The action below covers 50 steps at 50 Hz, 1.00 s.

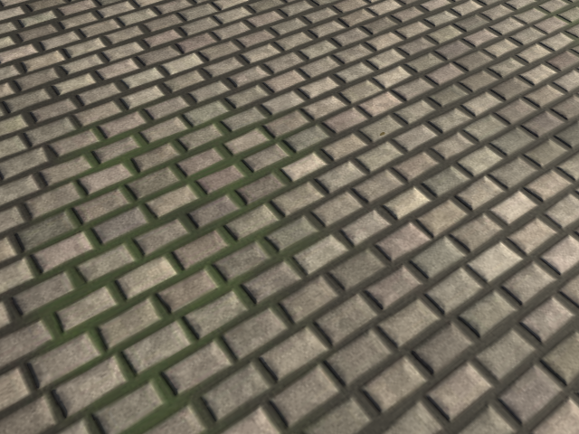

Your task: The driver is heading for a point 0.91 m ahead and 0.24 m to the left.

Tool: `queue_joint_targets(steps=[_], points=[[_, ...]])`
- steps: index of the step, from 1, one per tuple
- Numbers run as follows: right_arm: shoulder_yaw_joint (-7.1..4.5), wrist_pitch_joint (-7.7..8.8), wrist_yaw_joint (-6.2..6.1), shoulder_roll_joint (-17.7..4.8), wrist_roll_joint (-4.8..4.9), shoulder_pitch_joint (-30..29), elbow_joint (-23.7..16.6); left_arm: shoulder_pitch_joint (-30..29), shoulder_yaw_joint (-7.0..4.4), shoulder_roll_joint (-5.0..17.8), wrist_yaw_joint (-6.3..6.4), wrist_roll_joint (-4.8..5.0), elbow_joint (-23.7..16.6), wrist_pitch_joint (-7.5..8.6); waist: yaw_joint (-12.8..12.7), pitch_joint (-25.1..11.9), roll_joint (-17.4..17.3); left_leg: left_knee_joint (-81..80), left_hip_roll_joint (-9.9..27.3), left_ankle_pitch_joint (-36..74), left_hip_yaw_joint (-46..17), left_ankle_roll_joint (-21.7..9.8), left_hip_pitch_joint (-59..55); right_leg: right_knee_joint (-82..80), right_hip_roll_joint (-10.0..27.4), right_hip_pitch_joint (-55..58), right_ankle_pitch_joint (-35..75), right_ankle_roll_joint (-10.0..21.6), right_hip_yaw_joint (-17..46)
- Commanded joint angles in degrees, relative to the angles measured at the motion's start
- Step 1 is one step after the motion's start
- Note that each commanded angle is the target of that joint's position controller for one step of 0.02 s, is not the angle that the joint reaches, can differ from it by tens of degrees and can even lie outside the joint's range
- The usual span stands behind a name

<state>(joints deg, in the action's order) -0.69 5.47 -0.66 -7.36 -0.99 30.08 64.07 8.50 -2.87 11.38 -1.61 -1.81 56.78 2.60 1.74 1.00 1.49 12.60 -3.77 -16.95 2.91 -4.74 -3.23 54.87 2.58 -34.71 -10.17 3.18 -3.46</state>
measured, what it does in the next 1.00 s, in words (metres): walks ahead, turning left: right foot, then left foot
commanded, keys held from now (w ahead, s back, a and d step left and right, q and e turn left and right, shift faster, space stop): w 0.10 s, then w+q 0.90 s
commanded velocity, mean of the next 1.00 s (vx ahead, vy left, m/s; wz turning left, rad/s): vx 0.49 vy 0.00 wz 0.40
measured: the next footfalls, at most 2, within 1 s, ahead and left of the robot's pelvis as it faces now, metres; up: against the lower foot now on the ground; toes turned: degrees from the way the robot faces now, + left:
right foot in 0.18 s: +0.28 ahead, -0.08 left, +0.00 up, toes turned -3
left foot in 0.72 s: +0.54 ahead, +0.12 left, +0.00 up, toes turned +23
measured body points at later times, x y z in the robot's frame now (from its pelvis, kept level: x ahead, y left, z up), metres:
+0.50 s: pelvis +0.28 -0.02 +0.00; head +0.31 -0.01 +0.45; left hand +0.21 +0.21 -0.15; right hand +0.42 -0.24 -0.14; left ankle +0.37 +0.14 -0.67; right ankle +0.24 -0.07 -0.74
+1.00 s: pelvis +0.54 +0.09 +0.00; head +0.56 +0.12 +0.45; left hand +0.58 +0.38 -0.12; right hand +0.66 -0.16 -0.13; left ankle +0.50 +0.10 -0.74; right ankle +0.70 -0.05 -0.66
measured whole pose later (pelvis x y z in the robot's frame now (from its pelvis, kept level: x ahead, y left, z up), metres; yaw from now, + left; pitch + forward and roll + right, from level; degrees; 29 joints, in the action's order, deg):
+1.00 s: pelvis +0.54 +0.09 +0.00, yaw +27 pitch +1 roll +0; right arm -4.5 3.3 0.1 -13.9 0.0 20.7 54.0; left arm 5.8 -2.9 13.2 -0.8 -2.7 45.9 2.2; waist 2.3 2.8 1.7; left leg 17.7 -9.0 -11.4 -2.2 -8.6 6.7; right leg 58.2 8.0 -37.5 -11.2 -2.3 2.4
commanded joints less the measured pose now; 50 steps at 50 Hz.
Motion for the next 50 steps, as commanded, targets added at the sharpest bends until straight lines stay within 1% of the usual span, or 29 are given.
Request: queue_joint_targets(steps=[1, 3, 5, 6, 8, 9, 10, 11, 12, 13, 14, 15, 17, 20, 25, 29, 32, 34, 35, 36, 37, 38, 39, 40, 41, 43, 44, 46, 50], points=[[-0.31, 0.67, -0.38, -5.9, -0.01, 3.9, -0.8, -8.4, 0.77, -0.2, -0.18, 0.54, -5.4, 0.15, 0.2, 8.1, -6.8, -3.5, 12.6, 36.9, -6.0, -3.7, 4.0, -9.9, -2.0, -3.9, 3.9, -0.2, -3.9], [-0.31, 0.87, -0.65, -6.8, -0.04, 4.5, -0.5, -11.3, 1.15, -0.1, -0.11, 0.95, -6.7, 0.15, 0.6, 8.2, -7.7, -3.4, 12.9, 41.4, -5.1, -3.7, 4.4, -16.7, -3.5, 1.0, 5.4, 0.8, -5.6], [-0.52, 1.20, -0.85, -8.1, -0.09, 3.7, -0.4, -9.7, 0.73, 1.5, 0.39, 1.07, -6.8, 0.22, -1.0, 6.4, -8.2, 0.0, 14.1, 52.8, -4.3, -3.3, 2.6, -19.7, -5.1, 7.1, 5.0, 2.9, -6.0], [-0.65, 1.30, -0.97, -8.6, -0.03, 3.2, -0.4, -6.8, 0.21, 2.8, 0.82, 1.03, -6.2, 0.41, -2.6, 4.5, -8.2, 4.4, 14.5, 59.9, -4.6, -2.9, 1.7, -20.1, -6.3, 11.4, 3.9, 4.0, -5.6], [-1.05, 1.02, -0.94, -10.1, 0.17, 0.4, -1.0, 7.8, -1.36, 5.4, 1.68, 1.09, -1.9, 1.23, -9.3, -2.8, -7.8, 21.0, 14.0, 62.1, -4.8, -2.6, 1.9, -25.1, -7.2, 26.0, 4.5, 6.1, -3.5], [-0.91, 0.93, -0.52, -9.5, 0.56, -0.6, -1.8, 16.1, -2.46, 8.0, 2.27, 0.07, 0.2, 1.73, -12.6, -7.2, -5.9, 33.7, 11.9, 48.1, -4.4, -2.5, 10.4, -27.7, -1.3, 38.6, 1.5, 7.5, 2.4], [0.28, 0.64, 0.06, -3.2, 1.51, 3.5, -3.5, 21.4, -3.71, 13.6, 2.45, -1.65, 0.4, 1.94, -10.4, -15.0, 4.4, 54.6, 5.2, 9.8, -1.6, -1.5, 25.0, -29.9, 16.5, 52.3, -7.3, 11.8, 24.9], [-0.93, -0.23, 0.00, -5.4, 2.06, 6.5, -2.8, 17.7, -3.86, 12.8, 1.63, -0.38, -0.1, 1.26, -8.0, -17.1, 5.7, 67.5, -0.2, -10.8, -4.9, -1.6, 34.7, -39.2, 22.9, 51.6, -14.7, 16.9, 43.7], [-1.69, -0.73, -0.12, -8.0, 0.81, 0.4, -4.3, 10.4, -2.88, 9.0, 1.36, 0.91, -1.4, 1.23, -5.4, -7.4, 0.4, 67.2, 4.7, -4.9, -6.6, -2.2, 37.9, -42.5, 20.5, 42.1, -22.6, 14.2, 36.1], [-1.86, -0.69, 0.29, -7.5, 0.25, -3.8, -5.6, 5.5, -1.88, 5.3, 1.12, 1.23, -2.4, 1.84, -4.3, -0.9, -1.1, 64.0, 6.5, -0.9, -6.3, -2.3, 37.2, -45.4, 18.2, 33.1, -19.0, 12.2, 28.9], [-2.02, -1.00, 0.47, -6.1, -0.02, -4.9, -5.7, 4.3, -1.26, 3.2, 1.17, 0.82, -2.0, 2.54, -2.6, 2.5, -2.3, 61.4, 8.1, 0.8, -6.3, -2.3, 35.2, -46.5, 15.8, 27.6, -11.9, 10.0, 22.3], [-2.21, -1.70, 0.78, -5.2, -0.78, -4.6, -5.8, 5.6, -0.70, 1.7, 1.63, 0.82, -1.0, 3.06, -1.2, 3.5, -1.8, 59.6, 8.9, 1.2, -6.4, -1.8, 32.9, -46.8, 13.9, 24.0, -5.7, 8.6, 16.8], [-2.33, -3.11, 1.41, -3.5, -1.11, -4.2, -6.4, 8.4, -0.46, 1.5, 2.15, 1.00, 0.1, 4.03, 0.2, 3.2, -0.7, 57.5, 9.4, 2.1, -5.8, -1.2, 31.3, -47.2, 12.4, 22.3, 1.5, 7.3, 10.6], [-2.71, -4.33, 2.02, -3.8, -0.97, -10.1, -9.3, 11.1, -0.71, 3.5, 2.38, 1.01, 0.6, 4.80, 0.4, 4.3, 0.6, 54.2, 10.2, 7.1, -4.1, -0.5, 37.9, -47.9, 11.3, 24.5, 8.2, 6.1, 3.5], [-2.23, -4.08, 3.09, -3.6, -0.40, -22.1, -14.1, 15.2, -0.15, 3.5, 2.72, 0.96, 1.1, 4.81, -1.6, 5.8, 1.6, 37.7, 8.8, 17.3, 0.4, 0.3, 40.6, -46.6, 8.5, 27.6, 20.7, 3.4, -5.5], [-1.76, -3.84, 3.55, -3.8, -0.57, -29.6, -17.1, 19.6, -0.22, 5.1, 3.57, 0.97, 2.3, 4.38, -3.8, 6.0, 2.1, 26.4, 6.5, 17.7, 5.5, -1.0, 38.6, -44.5, 10.4, 35.1, 30.5, 2.8, -8.7], [-2.54, -3.86, 3.32, -5.6, -0.93, -27.3, -17.1, 19.7, -0.63, 7.0, 4.44, 0.75, 2.5, 3.62, -1.7, 3.2, 3.9, 24.1, 2.5, 10.8, 7.9, -4.1, 33.5, -36.4, 12.0, 41.2, 51.6, 2.3, -11.3], [-3.60, -3.89, 3.00, -7.6, -1.05, -19.9, -15.1, 18.1, -1.29, 8.7, 4.69, 0.34, 1.7, 2.71, 2.0, -1.0, 5.6, 23.2, -0.7, 4.7, 8.3, -6.9, 26.0, -24.3, 12.8, 42.5, 59.9, 2.8, -12.1], [-4.46, -3.62, 2.78, -9.3, -1.25, -14.4, -13.4, 17.4, -1.59, 9.4, 4.34, 0.31, 1.0, 2.26, 4.3, -4.0, 5.3, 20.1, -1.9, 3.4, 7.1, -8.3, 19.2, -14.7, 13.1, 40.4, 55.4, 3.0, -11.9], [-5.78, -3.24, 2.25, -12.0, -1.82, -7.3, -11.4, 15.8, -1.82, 9.8, 3.71, 0.57, -0.2, 2.07, 8.4, -7.3, 2.0, 14.3, 0.0, 3.5, 2.3, -10.5, 8.0, 0.3, 11.8, 32.4, 42.6, 1.7, -12.5], [-7.59, -3.45, 1.62, -18.0, -1.84, -7.1, -12.4, 16.1, -1.11, 4.7, 3.07, 1.57, -4.0, 2.44, 6.0, -12.2, -11.0, 12.6, 16.8, 4.1, -23.2, -16.4, -7.7, 22.1, 3.3, 11.0, -0.9, -1.2, -12.6], [-7.84, -4.14, 1.92, -20.7, -1.06, -7.5, -13.6, 14.1, -1.23, 6.0, 2.18, 1.96, -7.7, 2.91, 4.4, -16.2, -9.6, 3.9, 24.7, 4.5, -47.2, -23.9, -13.7, 33.7, -5.3, -3.7, -20.2, -2.4, 0.4], [-7.19, -4.42, 1.31, -18.1, -0.31, -9.3, -13.1, 7.4, -1.27, 6.9, 1.84, 1.29, -8.9, 3.60, 4.3, -8.3, -2.2, 2.2, 22.9, 3.3, -38.2, -21.0, -8.9, 31.3, -0.4, -9.8, -14.2, -1.7, 5.4], [-6.44, -4.12, 1.00, -15.3, 0.20, -11.7, -12.8, 7.2, -1.07, 6.7, 1.71, 1.63, -9.3, 4.31, 1.9, -2.1, 0.1, 0.9, 21.0, 8.0, -31.7, -17.8, -0.7, 25.0, 1.8, -8.4, -9.5, -1.5, 5.0], [-5.79, -3.57, 0.82, -13.3, 0.11, -13.7, -13.0, 7.3, -1.18, 6.4, 1.86, 1.06, -8.8, 4.11, -0.8, 0.2, 3.1, 0.5, 17.6, 14.5, -26.7, -14.6, 4.5, 19.3, 3.6, -5.0, -7.8, -1.8, 5.4], [-5.08, -2.31, 0.52, -12.0, 0.83, -15.0, -13.5, 10.2, -0.95, 5.2, 1.82, -0.92, -8.3, 1.82, -3.5, -0.1, 1.2, 0.3, 13.8, 26.0, -20.4, -13.1, 10.8, 14.6, 4.5, 1.9, -7.3, -3.4, 5.4], [-5.01, -1.65, 0.51, -12.2, 1.11, -14.1, -13.2, 9.8, -0.98, 5.1, 1.53, -1.18, -8.8, 0.91, -3.8, -0.6, 0.3, 0.4, 12.5, 29.0, -19.1, -12.9, 11.2, 13.0, 4.5, 2.2, -7.5, -4.2, 5.0], [-5.23, -1.07, 0.52, -13.7, 1.24, -11.9, -12.9, 6.9, -0.97, 5.0, 1.03, -1.16, -10.1, -0.12, -3.4, -0.5, -1.1, 0.4, 10.1, 31.6, -16.6, -11.5, 11.6, 8.8, 4.3, 0.6, -4.6, -5.4, 3.6], [-5.23, -1.51, 0.67, -14.4, 1.09, -5.7, -12.8, -3.3, -0.86, 5.9, 0.63, -0.80, -14.3, -0.83, 0.3, 0.7, -4.2, 0.0, 9.3, 30.9, -18.3, -8.4, 8.0, 0.4, 3.5, -6.0, 3.3, -6.3, 2.8]])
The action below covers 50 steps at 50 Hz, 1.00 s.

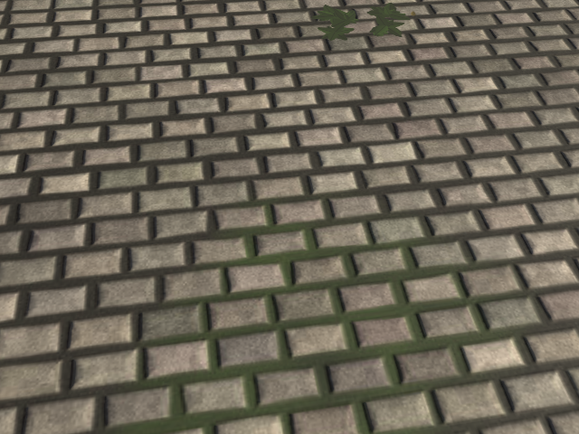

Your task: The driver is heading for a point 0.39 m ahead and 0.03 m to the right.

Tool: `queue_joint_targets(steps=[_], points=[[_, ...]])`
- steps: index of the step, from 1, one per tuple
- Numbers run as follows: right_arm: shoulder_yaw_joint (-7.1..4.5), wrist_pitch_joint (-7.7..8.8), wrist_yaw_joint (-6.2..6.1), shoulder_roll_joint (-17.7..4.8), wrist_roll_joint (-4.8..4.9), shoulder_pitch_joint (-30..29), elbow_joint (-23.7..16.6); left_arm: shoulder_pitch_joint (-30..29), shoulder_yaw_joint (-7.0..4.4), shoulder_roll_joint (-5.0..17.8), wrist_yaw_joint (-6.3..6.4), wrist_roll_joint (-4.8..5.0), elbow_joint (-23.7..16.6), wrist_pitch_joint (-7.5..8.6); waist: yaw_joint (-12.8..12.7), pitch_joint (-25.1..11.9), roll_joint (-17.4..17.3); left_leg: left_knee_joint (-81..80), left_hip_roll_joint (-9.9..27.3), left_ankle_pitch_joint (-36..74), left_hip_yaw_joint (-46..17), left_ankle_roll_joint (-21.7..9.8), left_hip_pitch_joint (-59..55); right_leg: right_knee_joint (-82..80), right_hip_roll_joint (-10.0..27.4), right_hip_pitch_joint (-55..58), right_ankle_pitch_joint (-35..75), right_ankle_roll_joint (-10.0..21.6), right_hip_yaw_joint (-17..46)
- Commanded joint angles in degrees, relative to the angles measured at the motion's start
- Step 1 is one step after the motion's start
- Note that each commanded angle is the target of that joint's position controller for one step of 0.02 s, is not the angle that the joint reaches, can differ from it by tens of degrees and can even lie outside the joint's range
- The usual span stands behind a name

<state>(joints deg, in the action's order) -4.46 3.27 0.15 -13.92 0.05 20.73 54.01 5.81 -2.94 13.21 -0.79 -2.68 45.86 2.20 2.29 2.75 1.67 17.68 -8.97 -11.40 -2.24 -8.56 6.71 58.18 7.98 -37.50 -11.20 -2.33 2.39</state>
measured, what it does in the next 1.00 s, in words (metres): walks ahead: right foot, then left foot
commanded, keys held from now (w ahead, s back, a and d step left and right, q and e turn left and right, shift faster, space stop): w+q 0.14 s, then w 0.12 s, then no key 0.74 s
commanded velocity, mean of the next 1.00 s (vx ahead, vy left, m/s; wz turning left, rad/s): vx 0.24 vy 0.00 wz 0.22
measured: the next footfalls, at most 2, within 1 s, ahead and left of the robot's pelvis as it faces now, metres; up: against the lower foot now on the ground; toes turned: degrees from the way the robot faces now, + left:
right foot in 0.28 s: +0.35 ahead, -0.12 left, +0.00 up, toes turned +8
left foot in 0.72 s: +0.36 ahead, +0.09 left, +0.00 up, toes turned +10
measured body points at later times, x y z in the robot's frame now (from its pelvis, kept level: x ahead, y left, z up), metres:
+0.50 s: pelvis +0.26 -0.05 +0.00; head +0.30 -0.06 +0.45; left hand +0.28 +0.22 -0.12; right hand +0.39 -0.30 -0.14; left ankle +0.22 +0.07 -0.67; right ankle +0.31 -0.12 -0.74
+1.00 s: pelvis +0.32 -0.02 +0.00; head +0.32 -0.01 +0.45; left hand +0.28 +0.22 -0.16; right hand +0.42 -0.24 -0.14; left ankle +0.32 +0.08 -0.74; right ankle +0.31 -0.12 -0.74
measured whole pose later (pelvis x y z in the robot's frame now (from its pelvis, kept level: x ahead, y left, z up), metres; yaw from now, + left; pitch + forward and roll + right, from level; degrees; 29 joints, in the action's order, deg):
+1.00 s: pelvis +0.32 -0.02 +0.00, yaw +11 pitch -2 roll +0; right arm 0.0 1.2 -1.9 -10.8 -0.2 12.4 58.7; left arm 17.8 0.0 11.0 1.5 -0.6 58.2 0.5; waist -1.0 1.4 0.9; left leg 22.6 -2.3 -10.5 0.1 -2.3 10.6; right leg 22.1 -0.5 -6.4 -14.2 1.1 -2.6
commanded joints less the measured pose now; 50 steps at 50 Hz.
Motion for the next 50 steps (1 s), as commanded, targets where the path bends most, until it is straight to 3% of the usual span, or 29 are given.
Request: queue_joint_targets(steps=[1, 7, 9, 11, 12, 13, 14, 15, 16, 17, 18, 19, 20, 23, 26, 29, 33, 35, 36, 37, 38, 39, 41, 45, 50], points=[[-1.41, 0.59, -0.17, -7.8, 0.02, 4.9, -2.8, -2.8, -0.73, 4.2, -0.25, 0.12, -4.3, -0.46, 0.6, -0.9, -4.8, -4.9, 14.5, 25.1, -13.8, -4.1, -3.4, -5.0, -2.3, -4.5, 5.8, -0.7, -2.9], [-1.29, 0.33, -0.82, -8.4, -0.71, 9.4, -3.3, -13.4, 0.41, 4.2, -0.89, 0.68, -9.1, 0.42, 3.7, 0.3, -6.1, -1.9, 15.3, 28.0, -17.0, -4.6, -10.5, -17.9, -5.8, -5.7, 8.9, 0.5, -2.8], [-1.25, 0.48, -1.22, -8.7, -0.96, 9.3, -3.5, -13.8, 0.65, 4.6, -1.02, 0.99, -10.0, 1.02, 3.4, 0.4, -6.8, -1.0, 16.4, 30.5, -17.2, -3.9, -11.6, -22.6, -6.6, -2.1, 9.4, 2.1, -3.1], [-1.14, 0.88, -1.45, -9.2, -0.92, 6.6, -4.0, -8.3, 0.33, 5.7, -0.70, 1.11, -8.9, 1.56, 0.3, -0.4, -7.2, 1.1, 16.6, 36.7, -16.1, -1.5, -8.8, -27.5, -8.1, 9.3, 8.1, 4.3, -3.4], [-1.22, 1.19, -1.34, -9.8, -0.98, 5.7, -4.0, -3.0, -0.30, 7.0, -0.20, 1.14, -7.2, 1.84, -1.8, -2.7, -7.3, 5.6, 16.1, 44.8, -15.5, -0.4, -8.3, -27.9, -9.9, 16.8, 5.8, 5.4, -4.1], [-1.27, 1.43, -0.96, -10.4, -0.98, 4.7, -3.9, 5.2, -0.92, 8.2, 0.46, 1.28, -4.7, 2.33, -5.8, -6.7, -5.6, 15.0, 13.9, 48.0, -13.3, 0.7, -7.7, -31.3, -10.7, 25.8, 7.0, 6.7, -4.9], [-0.86, 1.75, -0.62, -8.8, -0.53, 4.7, -4.4, 13.2, -1.48, 10.1, 1.30, 0.23, -3.2, 3.15, -9.0, -11.7, -3.7, 27.6, 10.9, 37.3, -12.1, 1.8, -0.5, -31.6, -4.2, 38.5, 8.2, 8.5, 0.8], [0.44, 1.50, -0.73, -2.2, 1.80, 13.0, -5.2, 18.1, -2.77, 16.1, 1.67, -1.36, -3.4, 3.28, -6.2, -21.4, 9.4, 49.2, 2.8, 0.6, -6.5, 4.6, 14.2, -30.1, 14.5, 55.0, 19.7, 16.0, 24.5], [-0.09, 0.99, -1.31, -5.9, 0.91, 16.0, -4.1, 16.8, -3.01, 14.8, 0.96, 0.41, -2.9, 2.24, -4.6, -23.4, 11.0, 57.8, -0.1, -20.1, -5.3, 5.1, 20.7, -36.4, 18.6, 53.2, 26.1, 20.6, 39.3], [-0.28, 0.31, -1.56, -6.9, -0.66, 12.1, -3.5, 10.8, -1.91, 10.0, 0.72, 1.62, -3.8, 2.09, -2.3, -13.6, 2.9, 60.0, 3.5, -15.3, -6.4, 5.4, 22.2, -37.5, 16.2, 43.1, 25.5, 19.9, 31.6], [-0.01, 0.17, -1.26, -6.3, -1.39, 6.8, -4.3, 7.3, -0.62, 5.6, 0.50, 1.85, -4.0, 2.38, -2.3, -7.5, -1.5, 56.9, 5.1, -12.6, -5.8, 5.7, 22.3, -38.1, 13.0, 36.1, 31.1, 18.3, 22.5], [0.06, -0.10, -0.93, -5.6, -1.38, 4.3, -4.9, 7.1, 0.10, 3.9, 0.47, 1.64, -3.2, 2.75, -2.0, -5.2, -0.9, 53.8, 6.4, -11.8, -5.5, 6.0, 21.7, -39.1, 10.0, 32.7, 37.9, 16.3, 15.7], [0.07, -0.72, -0.46, -5.3, -1.96, 3.5, -5.3, 8.1, 0.43, 3.6, 0.59, 1.98, -2.0, 3.10, -1.5, -4.2, 1.3, 50.7, 7.2, -11.3, -5.1, 6.3, 20.2, -40.3, 7.7, 29.9, 41.9, 15.0, 10.9], [0.45, -2.19, 0.21, -3.5, -1.85, 5.2, -4.5, 9.3, 0.49, 5.2, 0.31, 1.99, 0.1, 4.16, 0.6, -6.5, 3.8, 46.1, 5.8, -9.2, -3.6, 7.2, 15.9, -41.1, 5.4, 27.4, 50.9, 14.7, 4.6], [1.26, -2.81, 0.25, -2.2, -1.78, 1.7, -4.8, 8.6, 0.93, 5.6, 0.47, 1.62, 1.0, 3.86, 1.2, -6.8, 4.1, 35.8, 7.0, -5.7, -1.3, 8.0, 14.7, -41.5, 3.8, 25.8, 50.2, 14.1, 0.1], [2.40, -3.29, 0.14, -1.2, -1.54, -3.5, -5.1, 10.5, 1.05, 6.2, 0.53, 1.81, 2.3, 3.03, -0.8, -7.1, 5.9, 25.8, 8.2, -0.9, 1.7, 8.3, 10.4, -41.4, 2.4, 25.0, 45.0, 13.0, -1.5], [2.91, -3.17, -0.68, -1.8, -1.23, -6.7, -4.5, 12.5, 1.12, 6.6, 0.90, 1.82, 3.9, 1.52, -2.2, -5.7, 4.9, 16.5, 8.4, -0.9, 2.5, 8.0, 6.3, -40.2, 3.7, 24.9, 29.3, 12.9, 1.9], [3.24, -2.53, -1.28, -2.0, -1.64, -6.6, -3.7, 12.4, 1.41, 5.9, 1.40, 2.03, 4.3, 0.76, -1.1, -3.8, 1.9, 4.5, 9.7, 5.0, 1.0, 6.9, 0.1, -38.2, 2.5, 21.9, 16.0, 10.2, 3.0], [2.91, -2.04, -1.78, -4.2, -1.97, -5.5, -3.2, 13.8, 1.73, 5.0, 1.52, 1.72, 4.3, 0.71, -1.6, -4.5, -0.9, 2.8, 14.5, 11.0, -4.2, 6.2, -4.6, -37.0, 1.1, 19.5, 8.9, 7.9, 3.2], [2.49, -1.65, -2.12, -7.5, -2.10, -5.0, -3.1, 18.0, 1.77, 3.6, 1.36, 1.54, 4.3, 0.69, -4.7, -4.8, -6.2, 3.9, 21.5, 23.1, -10.6, 4.2, -7.4, -34.8, -2.9, 17.4, -1.5, 6.3, 0.7], [2.84, -1.91, -1.99, -5.8, -0.48, -7.5, -2.1, 21.8, 2.68, 0.3, 1.67, 2.47, 6.9, -0.22, -5.8, -4.8, -9.9, 2.7, 22.5, 18.8, -11.0, 0.6, 1.0, -37.6, -5.4, 24.2, -7.6, 5.4, -1.9], [3.36, -1.84, -1.58, -3.3, -0.30, -9.4, -2.4, 19.7, 2.36, 2.3, 2.00, 2.22, 7.7, -0.87, -5.0, -1.4, -7.6, 1.2, 19.3, 11.6, -9.8, 2.0, 5.5, -38.5, -5.5, 26.6, -5.1, 4.7, -1.3], [3.62, -1.81, -1.58, -2.6, -0.47, -9.0, -0.9, 16.3, 1.72, 4.1, 1.90, 2.00, 7.7, -1.30, -3.9, -0.3, -7.1, 0.5, 15.6, 7.8, -7.2, 4.2, 6.4, -38.7, -4.4, 28.0, -0.3, 5.0, -0.2], [3.36, -1.64, -2.07, -2.8, -0.15, -7.0, 1.8, 16.1, 2.07, 2.7, 2.09, 2.09, 9.9, -1.21, -3.3, -0.7, -3.2, 1.4, 14.7, 11.3, -5.9, 4.3, 2.3, -39.5, -3.3, 27.3, 1.8, 4.6, 0.3], [3.40, -1.70, -2.27, -2.5, -0.19, -6.6, 4.2, 15.4, 2.21, 2.1, 2.59, 2.10, 12.2, -1.52, -3.1, -0.8, -2.2, 1.1, 14.5, 12.7, -5.4, 4.2, 1.7, -39.7, -2.9, 28.7, 2.8, 4.5, 0.3]])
